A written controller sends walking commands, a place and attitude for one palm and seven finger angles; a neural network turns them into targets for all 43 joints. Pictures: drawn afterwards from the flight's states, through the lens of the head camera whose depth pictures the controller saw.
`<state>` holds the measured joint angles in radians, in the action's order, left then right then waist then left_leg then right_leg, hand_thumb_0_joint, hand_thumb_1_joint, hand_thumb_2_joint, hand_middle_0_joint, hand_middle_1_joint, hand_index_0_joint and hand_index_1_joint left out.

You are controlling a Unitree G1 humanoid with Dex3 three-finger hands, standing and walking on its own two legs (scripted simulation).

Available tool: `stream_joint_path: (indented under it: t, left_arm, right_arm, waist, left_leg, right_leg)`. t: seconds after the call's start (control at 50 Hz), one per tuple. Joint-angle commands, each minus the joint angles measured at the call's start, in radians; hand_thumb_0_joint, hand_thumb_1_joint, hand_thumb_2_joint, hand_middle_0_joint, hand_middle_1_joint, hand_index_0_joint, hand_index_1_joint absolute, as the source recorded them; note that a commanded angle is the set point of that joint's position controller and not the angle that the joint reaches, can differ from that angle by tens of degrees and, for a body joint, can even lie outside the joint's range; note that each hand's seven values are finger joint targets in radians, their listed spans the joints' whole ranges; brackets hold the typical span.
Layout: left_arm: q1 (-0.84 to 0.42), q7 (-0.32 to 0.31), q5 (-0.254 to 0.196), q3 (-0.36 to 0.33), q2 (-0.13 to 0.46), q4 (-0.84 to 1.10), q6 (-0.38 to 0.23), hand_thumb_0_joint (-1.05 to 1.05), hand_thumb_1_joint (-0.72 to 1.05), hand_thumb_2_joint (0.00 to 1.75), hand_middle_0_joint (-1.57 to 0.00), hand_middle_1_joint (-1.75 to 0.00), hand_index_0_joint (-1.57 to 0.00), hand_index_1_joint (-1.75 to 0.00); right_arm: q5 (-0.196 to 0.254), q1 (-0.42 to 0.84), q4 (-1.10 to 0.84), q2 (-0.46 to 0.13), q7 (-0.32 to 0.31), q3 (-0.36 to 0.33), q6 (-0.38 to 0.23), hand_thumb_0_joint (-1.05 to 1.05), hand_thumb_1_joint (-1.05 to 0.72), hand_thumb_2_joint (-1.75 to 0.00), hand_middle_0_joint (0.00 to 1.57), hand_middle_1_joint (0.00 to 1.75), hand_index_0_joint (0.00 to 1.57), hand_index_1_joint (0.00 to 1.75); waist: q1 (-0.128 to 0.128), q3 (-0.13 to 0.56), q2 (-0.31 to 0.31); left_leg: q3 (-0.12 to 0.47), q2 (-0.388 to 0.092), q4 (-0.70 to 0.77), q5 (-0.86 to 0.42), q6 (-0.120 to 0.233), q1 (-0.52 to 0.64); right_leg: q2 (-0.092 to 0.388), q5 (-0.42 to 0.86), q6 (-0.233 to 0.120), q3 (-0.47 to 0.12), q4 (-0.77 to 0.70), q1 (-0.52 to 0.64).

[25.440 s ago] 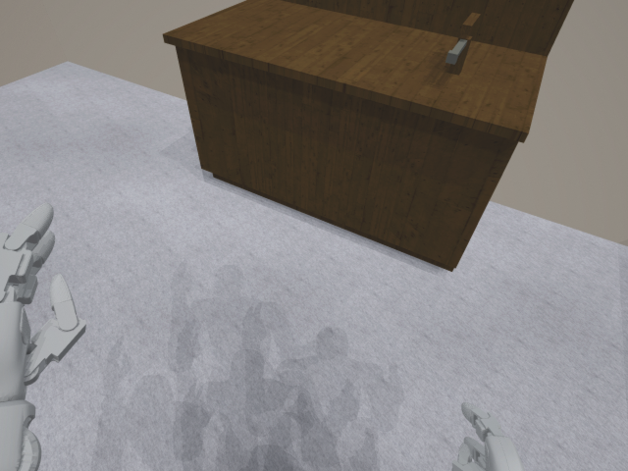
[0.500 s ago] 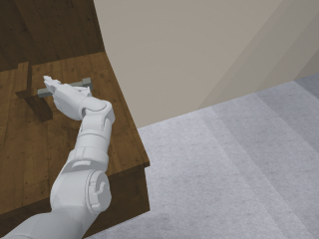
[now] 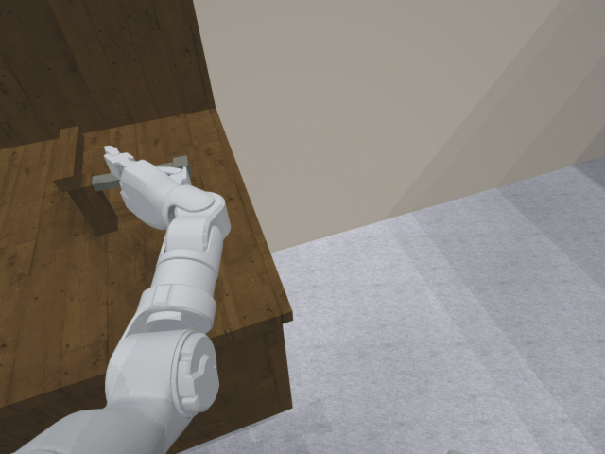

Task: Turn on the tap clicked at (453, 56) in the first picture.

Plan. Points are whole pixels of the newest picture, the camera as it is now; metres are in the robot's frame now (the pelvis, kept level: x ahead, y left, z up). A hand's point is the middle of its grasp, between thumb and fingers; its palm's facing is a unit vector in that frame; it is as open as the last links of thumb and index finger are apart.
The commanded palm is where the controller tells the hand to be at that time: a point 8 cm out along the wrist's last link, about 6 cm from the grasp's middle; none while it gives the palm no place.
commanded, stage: lift the hand up off the lever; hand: left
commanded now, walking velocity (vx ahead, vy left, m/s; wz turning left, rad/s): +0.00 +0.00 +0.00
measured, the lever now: (182, 167) +0.56 +0.21 +0.07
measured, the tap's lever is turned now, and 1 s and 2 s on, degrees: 86 86 86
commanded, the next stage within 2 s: draw the hand back beside the body in 0.06 s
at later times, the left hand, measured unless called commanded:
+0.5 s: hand (174, 221) +0.37 +0.16 +0.14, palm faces +0.30 -0.94 -0.14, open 7.7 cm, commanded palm +0.33 +0.21 +0.17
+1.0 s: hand (93, 275) +0.27 +0.22 +0.17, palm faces +0.25 -0.94 -0.24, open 7.5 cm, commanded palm +0.23 +0.26 +0.18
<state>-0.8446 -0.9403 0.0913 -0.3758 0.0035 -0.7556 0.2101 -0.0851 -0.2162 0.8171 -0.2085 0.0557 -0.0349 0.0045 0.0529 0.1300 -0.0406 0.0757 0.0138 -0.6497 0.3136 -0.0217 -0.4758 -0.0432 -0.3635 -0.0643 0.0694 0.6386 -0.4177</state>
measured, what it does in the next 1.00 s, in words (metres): stands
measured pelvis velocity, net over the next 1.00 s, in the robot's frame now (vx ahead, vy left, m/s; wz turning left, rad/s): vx -0.01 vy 0.02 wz -0.05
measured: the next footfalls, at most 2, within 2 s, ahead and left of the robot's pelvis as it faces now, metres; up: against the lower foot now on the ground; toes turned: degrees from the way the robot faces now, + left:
none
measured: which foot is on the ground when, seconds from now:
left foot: down 0.00-1.00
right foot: down 0.00-1.00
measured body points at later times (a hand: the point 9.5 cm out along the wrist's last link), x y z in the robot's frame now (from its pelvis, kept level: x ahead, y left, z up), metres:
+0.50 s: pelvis +0.00 +0.00 +0.02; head -0.03 -0.02 +0.47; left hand +0.35 +0.21 +0.15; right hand +0.10 -0.26 -0.10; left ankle +0.00 +0.13 -0.72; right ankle -0.03 -0.07 -0.72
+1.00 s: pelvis -0.01 +0.02 +0.02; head -0.03 +0.00 +0.47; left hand +0.25 +0.26 +0.18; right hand +0.17 -0.20 -0.07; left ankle +0.01 +0.14 -0.72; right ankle -0.03 -0.07 -0.72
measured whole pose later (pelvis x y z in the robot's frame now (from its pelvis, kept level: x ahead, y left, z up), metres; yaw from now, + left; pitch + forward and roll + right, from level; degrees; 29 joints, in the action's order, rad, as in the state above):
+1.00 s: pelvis -0.01 +0.02 +0.02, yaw -3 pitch -5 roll +0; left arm 0.11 -0.10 -0.09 -0.16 0.29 0.11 -0.09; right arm 0.01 -0.16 0.64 -0.21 -0.03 0.03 -0.03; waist -0.04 -0.04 -0.06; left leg 0.02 0.01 -0.39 0.21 0.01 -0.09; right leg -0.04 -0.24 -0.04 0.00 0.38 -0.04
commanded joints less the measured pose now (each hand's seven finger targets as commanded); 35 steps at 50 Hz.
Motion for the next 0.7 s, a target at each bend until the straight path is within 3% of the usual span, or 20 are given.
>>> stream_joint_path:
  t: [0.0, 0.04, 0.08, 0.14, 0.16, 0.18, 0.2, 0.26, 0.3, 0.34, 0.36, 0.38, 0.42, 0.44, 0.46, 0.48, 0.5, 0.54, 0.6, 0.68]
  left_arm:
    - [-0.490, -0.007, 0.053, 0.052, 0.162, 0.216, -0.059, 0.00, 0.90, 0.90, -0.15, -0.15, -0.15, -0.15]
    - [-0.475, -0.007, 0.052, 0.025, 0.192, 0.216, -0.061, 0.00, 0.90, 0.90, -0.15, -0.15, -0.15, -0.15]
    - [-0.479, -0.002, 0.054, 0.071, 0.141, 0.236, -0.061, 0.00, 0.90, 0.90, -0.15, -0.15, -0.15, -0.15]
    - [-0.485, -0.002, 0.054, 0.074, 0.142, 0.232, -0.056, 0.00, 0.90, 0.90, -0.15, -0.15, -0.15, -0.15]
    - [-0.395, 0.162, 0.082, 0.265, 0.100, 0.332, -0.062, 0.00, 0.90, 0.90, -0.15, -0.15, -0.15, -0.15]
    - [-0.382, 0.234, 0.056, 0.204, 0.172, 0.373, -0.074, 0.00, 0.90, 0.90, -0.15, -0.16, -0.15, -0.16]
    - [-0.335, 0.294, 0.038, 0.222, 0.182, 0.441, -0.086, 0.00, 0.90, 0.90, -0.15, -0.16, -0.15, -0.16]
    - [-0.086, 0.468, -0.053, 0.161, 0.257, 0.512, -0.132, 0.00, 0.90, 0.90, -0.16, -0.17, -0.16, -0.17]
    - [0.010, 0.495, -0.106, 0.124, 0.266, 0.551, -0.128, 0.00, 0.90, 0.90, -0.16, -0.17, -0.16, -0.17]
    - [0.097, 0.466, -0.121, 0.071, 0.306, 0.596, -0.102, 0.00, 0.90, 0.90, -0.16, -0.18, -0.16, -0.18]
    - [0.219, 0.594, -0.116, 0.108, 0.459, 0.532, -0.143, 0.00, 0.90, 0.90, -0.16, -0.18, -0.16, -0.18]
    - [0.229, 0.653, -0.143, 0.072, 0.501, 0.571, -0.180, 0.00, 0.90, 0.90, -0.16, -0.19, -0.16, -0.19]
    - [0.162, 0.727, -0.157, 0.127, 0.506, 0.768, -0.265, 0.00, 0.90, 0.90, -0.16, -0.19, -0.16, -0.19]
    - [0.157, 0.748, -0.160, 0.147, 0.503, 0.841, -0.292, 0.00, 0.90, 0.90, -0.16, -0.19, -0.16, -0.19]
    - [0.191, 0.761, -0.162, 0.160, 0.494, 0.861, -0.311, 0.00, 0.90, 0.90, -0.17, -0.20, -0.17, -0.20]
    - [0.212, 0.773, -0.163, 0.198, 0.458, 0.867, -0.325, 0.00, 0.90, 0.90, -0.17, -0.20, -0.17, -0.20]
    - [0.250, 0.782, -0.167, 0.214, 0.443, 0.861, -0.333, 0.00, 0.90, 0.90, -0.17, -0.20, -0.17, -0.20]
    - [0.275, 0.802, -0.169, 0.277, 0.383, 0.860, -0.346, 0.00, 0.90, 0.90, -0.17, -0.21, -0.17, -0.21]
    - [0.340, 0.812, -0.169, 0.280, 0.383, 0.842, -0.363, 0.00, 0.90, 0.90, -0.17, -0.22, -0.17, -0.22]
    - [0.435, 0.819, -0.171, 0.215, 0.434, 0.883, -0.379, 0.00, 0.90, 0.90, -0.18, -0.23, -0.18, -0.23]
  right_arm:
    - [-0.004, 0.016, -0.106, -0.123, -0.007, -0.039, -0.035, 0.00, -0.90, -0.90, 0.20, 0.30, 0.20, 0.30]
    - [-0.003, 0.017, -0.106, -0.126, -0.011, -0.042, -0.035, 0.00, -0.90, -0.90, 0.20, 0.30, 0.20, 0.30]
    - [-0.002, 0.022, -0.111, -0.119, -0.009, -0.039, -0.037, 0.00, -0.90, -0.90, 0.20, 0.30, 0.20, 0.30]
    - [-0.002, 0.026, -0.103, -0.124, -0.011, -0.042, -0.040, 0.00, -0.90, -0.90, 0.20, 0.30, 0.20, 0.30]
    - [0.006, 0.009, -0.134, -0.143, -0.036, -0.051, -0.008, 0.00, -0.90, -0.90, 0.20, 0.30, 0.20, 0.30]
    - [0.024, 0.005, -0.161, -0.145, -0.056, -0.051, -0.002, 0.00, -0.90, -0.90, 0.20, 0.30, 0.20, 0.30]
    - [0.035, 0.008, -0.183, -0.137, -0.073, -0.043, 0.006, 0.00, -0.90, -0.90, 0.20, 0.30, 0.20, 0.30]
    - [0.065, 0.014, -0.221, -0.126, -0.105, -0.026, 0.029, 0.00, -0.90, -0.90, 0.20, 0.30, 0.20, 0.30]
    - [0.085, 0.056, -0.251, -0.116, -0.117, -0.009, 0.035, 0.00, -0.90, -0.90, 0.20, 0.30, 0.20, 0.30]
    - [0.097, 0.107, -0.263, -0.114, -0.123, 0.000, 0.039, 0.00, -0.90, -0.90, 0.20, 0.30, 0.20, 0.30]
    - [0.097, 0.043, -0.230, -0.127, -0.102, -0.010, 0.035, 0.00, -0.90, -0.90, 0.20, 0.30, 0.20, 0.30]
    - [0.106, 0.062, -0.261, -0.130, -0.099, -0.008, 0.029, 0.00, -0.90, -0.90, 0.20, 0.30, 0.20, 0.30]
    - [0.115, 0.114, -0.298, -0.123, -0.099, -0.004, -0.001, 0.00, -0.90, -0.90, 0.20, 0.30, 0.20, 0.30]
    - [0.116, 0.132, -0.305, -0.124, -0.099, -0.005, -0.015, 0.00, -0.90, -0.90, 0.20, 0.30, 0.20, 0.30]
    - [0.114, 0.137, -0.308, -0.123, -0.097, -0.002, -0.032, 0.00, -0.90, -0.90, 0.20, 0.30, 0.20, 0.30]
    - [0.112, 0.140, -0.307, -0.124, -0.096, -0.001, -0.046, 0.00, -0.90, -0.90, 0.20, 0.30, 0.20, 0.30]
    - [0.112, 0.141, -0.306, -0.128, -0.096, -0.003, -0.058, 0.00, -0.90, -0.90, 0.20, 0.30, 0.20, 0.30]
    - [0.114, 0.146, -0.301, -0.128, -0.099, -0.003, -0.073, 0.00, -0.90, -0.90, 0.20, 0.30, 0.20, 0.30]
    - [0.113, 0.152, -0.290, -0.135, -0.103, 0.001, -0.081, 0.00, -0.90, -0.90, 0.20, 0.30, 0.20, 0.30]
    - [0.108, 0.171, -0.290, -0.133, -0.106, 0.007, -0.076, 0.00, -0.90, -0.90, 0.20, 0.30, 0.20, 0.30]
  waist:
    - [0.009, 0.307, 0.083]
    - [0.001, 0.306, 0.092]
    - [0.005, 0.308, 0.064]
    - [0.011, 0.295, 0.071]
    - [0.039, 0.303, 0.130]
    - [0.021, 0.339, 0.114]
    - [0.002, 0.356, 0.093]
    - [-0.047, 0.321, 0.096]
    - [-0.078, 0.263, 0.108]
    - [-0.102, 0.195, 0.097]
    - [-0.045, 0.122, 0.118]
    - [-0.071, 0.107, 0.136]
    - [-0.060, 0.094, 0.040]
    - [-0.057, 0.093, -0.055]
    - [-0.054, 0.072, -0.061]
    - [-0.047, 0.058, -0.048]
    - [-0.046, 0.044, 0.008]
    - [-0.034, 0.008, 0.016]
    - [-0.039, -0.024, 0.071]
    - [-0.059, -0.006, 0.054]
  left_leg:
    - [-0.063, 0.004, 0.024, -0.320, 0.029, 0.132]
    - [-0.061, 0.005, 0.028, -0.308, 0.029, 0.121]
    - [-0.065, 0.005, 0.030, -0.309, 0.028, 0.128]
    - [-0.061, 0.003, 0.029, -0.301, 0.029, 0.139]
    - [-0.086, 0.008, 0.032, -0.326, 0.045, 0.167]
    - [-0.091, 0.011, 0.037, -0.346, 0.054, 0.189]
    - [-0.092, 0.017, 0.050, -0.353, 0.058, 0.205]
    - [-0.089, 0.014, 0.092, -0.353, 0.059, 0.219]
    - [-0.092, 0.012, 0.127, -0.309, 0.057, 0.208]
    - [-0.092, 0.009, 0.152, -0.267, 0.055, 0.205]
    - [-0.087, -0.018, 0.198, -0.233, 0.056, 0.240]
    - [-0.095, -0.011, 0.215, -0.219, 0.066, 0.235]
    - [-0.098, -0.005, 0.235, -0.212, 0.070, 0.305]
    - [-0.099, -0.003, 0.241, -0.217, 0.068, 0.349]
    - [-0.094, -0.001, 0.242, -0.214, 0.067, 0.369]
    - [-0.091, -0.002, 0.244, -0.213, 0.069, 0.390]
    - [-0.086, -0.004, 0.250, -0.204, 0.070, 0.399]
    - [-0.085, -0.004, 0.264, -0.174, 0.072, 0.425]
    - [-0.074, -0.003, 0.276, -0.132, 0.076, 0.427]
    - [-0.071, -0.001, 0.291, -0.141, 0.073, 0.431]
  right_leg:
    - [0.045, 0.433, 0.055, -0.011, -0.081, 0.145]
    - [0.047, 0.436, 0.058, -0.015, -0.085, 0.161]
    - [0.046, 0.426, 0.054, -0.014, -0.083, 0.153]
    - [0.044, 0.406, 0.053, -0.012, -0.091, 0.139]
    - [0.037, 0.488, 0.045, -0.039, -0.071, 0.176]
    - [0.042, 0.557, 0.047, -0.052, -0.083, 0.220]
    - [0.041, 0.598, 0.050, -0.062, -0.087, 0.261]
    - [0.044, 0.670, 0.055, -0.077, -0.108, 0.346]
    - [0.052, 0.650, 0.067, -0.084, -0.145, 0.384]
    - [0.056, 0.564, 0.069, -0.087, -0.181, 0.384]
    - [0.063, 0.559, 0.082, -0.092, -0.199, 0.379]
    - [0.062, 0.535, 0.084, -0.103, -0.221, 0.400]
    - [0.062, 0.482, 0.074, -0.116, -0.256, 0.383]
    - [0.057, 0.437, 0.061, -0.115, -0.267, 0.365]
    - [0.048, 0.410, 0.057, -0.111, -0.281, 0.340]
    - [0.044, 0.396, 0.054, -0.107, -0.285, 0.322]
    - [0.037, 0.377, 0.056, -0.103, -0.296, 0.307]
    - [0.033, 0.312, 0.052, -0.097, -0.309, 0.281]
    - [0.033, 0.247, 0.051, -0.096, -0.330, 0.258]
    - [0.039, 0.247, 0.046, -0.093, -0.332, 0.301]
